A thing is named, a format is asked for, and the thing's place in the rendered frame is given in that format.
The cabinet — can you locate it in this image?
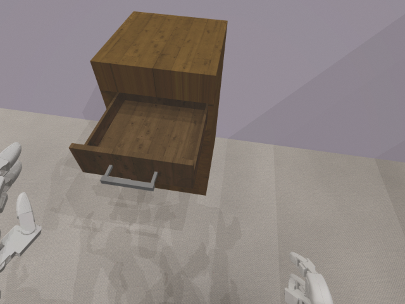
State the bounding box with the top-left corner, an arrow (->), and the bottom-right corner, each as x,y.
90,11 -> 228,195

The robot right hand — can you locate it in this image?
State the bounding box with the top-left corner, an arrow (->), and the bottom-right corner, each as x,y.
285,252 -> 333,304

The drawer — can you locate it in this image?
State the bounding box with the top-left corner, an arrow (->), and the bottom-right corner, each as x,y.
69,92 -> 208,189

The robot left hand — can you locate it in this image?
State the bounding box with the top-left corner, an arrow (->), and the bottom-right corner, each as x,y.
0,142 -> 42,273

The handle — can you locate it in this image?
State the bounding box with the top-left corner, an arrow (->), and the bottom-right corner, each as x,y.
100,165 -> 158,191

